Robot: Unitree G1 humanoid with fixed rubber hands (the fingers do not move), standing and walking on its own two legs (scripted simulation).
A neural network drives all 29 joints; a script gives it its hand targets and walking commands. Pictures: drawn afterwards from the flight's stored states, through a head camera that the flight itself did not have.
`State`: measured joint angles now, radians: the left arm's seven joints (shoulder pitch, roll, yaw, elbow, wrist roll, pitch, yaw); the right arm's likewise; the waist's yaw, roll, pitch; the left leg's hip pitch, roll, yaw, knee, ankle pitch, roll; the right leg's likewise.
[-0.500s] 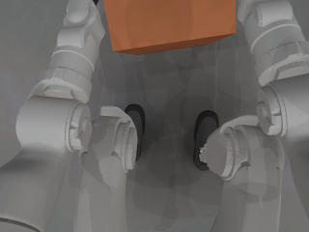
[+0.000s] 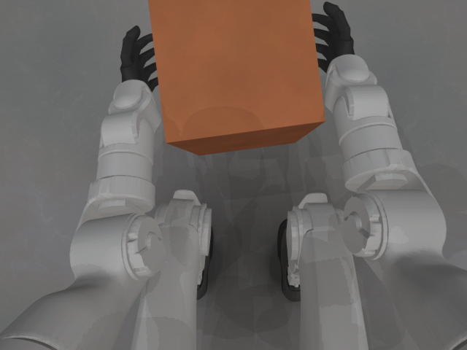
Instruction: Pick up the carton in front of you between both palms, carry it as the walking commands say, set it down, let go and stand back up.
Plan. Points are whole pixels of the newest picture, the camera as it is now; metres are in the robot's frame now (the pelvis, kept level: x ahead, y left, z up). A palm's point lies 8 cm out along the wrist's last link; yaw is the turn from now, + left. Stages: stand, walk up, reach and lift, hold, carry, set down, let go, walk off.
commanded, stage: reach and lift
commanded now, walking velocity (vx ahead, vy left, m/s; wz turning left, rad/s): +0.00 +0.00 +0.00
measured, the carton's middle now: (238, 86) +0.51 +0.02 -0.14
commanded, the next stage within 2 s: none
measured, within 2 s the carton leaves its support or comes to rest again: neither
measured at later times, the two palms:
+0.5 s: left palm (77, 57) +0.46 +0.17 +0.08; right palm (386, 30) +0.49 -0.13 +0.07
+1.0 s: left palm out of the picture +0.42 +0.16 +0.24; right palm out of the picture +0.44 -0.14 +0.24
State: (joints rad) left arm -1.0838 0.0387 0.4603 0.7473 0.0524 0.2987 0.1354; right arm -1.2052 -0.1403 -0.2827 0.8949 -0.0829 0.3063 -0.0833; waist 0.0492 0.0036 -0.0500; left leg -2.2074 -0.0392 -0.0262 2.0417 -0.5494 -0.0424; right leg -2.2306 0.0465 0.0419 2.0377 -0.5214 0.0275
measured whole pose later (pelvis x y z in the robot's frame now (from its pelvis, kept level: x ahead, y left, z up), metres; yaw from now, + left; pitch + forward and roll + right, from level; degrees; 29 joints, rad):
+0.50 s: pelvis +0.02 +0.00 +0.12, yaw +1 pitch +41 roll +1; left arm -0.85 -0.06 0.48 0.57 0.18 0.38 0.06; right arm -0.90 0.02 -0.38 0.65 -0.20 0.38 -0.04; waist 0.04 -0.01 -0.22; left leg -1.85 -0.05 -0.05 1.64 -0.50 -0.04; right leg -1.86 0.06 0.04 1.64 -0.49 0.02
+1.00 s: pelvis +0.07 +0.00 +0.26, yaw +1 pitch +25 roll +0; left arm -0.52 -0.12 0.39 0.57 0.20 0.35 0.04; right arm -0.52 0.11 -0.35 0.59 -0.20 0.34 -0.04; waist 0.03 -0.01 -0.22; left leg -1.13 -0.04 -0.06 1.13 -0.44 -0.02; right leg -1.14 0.04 0.05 1.14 -0.43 0.01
